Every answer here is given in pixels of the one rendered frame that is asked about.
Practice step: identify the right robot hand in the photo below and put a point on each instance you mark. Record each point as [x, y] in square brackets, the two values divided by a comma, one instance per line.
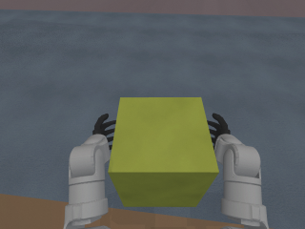
[221, 128]

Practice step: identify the left robot forearm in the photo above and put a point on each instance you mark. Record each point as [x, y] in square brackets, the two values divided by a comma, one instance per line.
[87, 202]

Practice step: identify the carton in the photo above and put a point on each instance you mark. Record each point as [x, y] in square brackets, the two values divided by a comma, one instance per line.
[162, 152]

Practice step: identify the left robot hand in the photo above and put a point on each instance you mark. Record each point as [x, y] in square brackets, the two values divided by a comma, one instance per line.
[99, 127]

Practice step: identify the right robot forearm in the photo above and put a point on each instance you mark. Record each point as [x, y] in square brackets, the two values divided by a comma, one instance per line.
[242, 196]

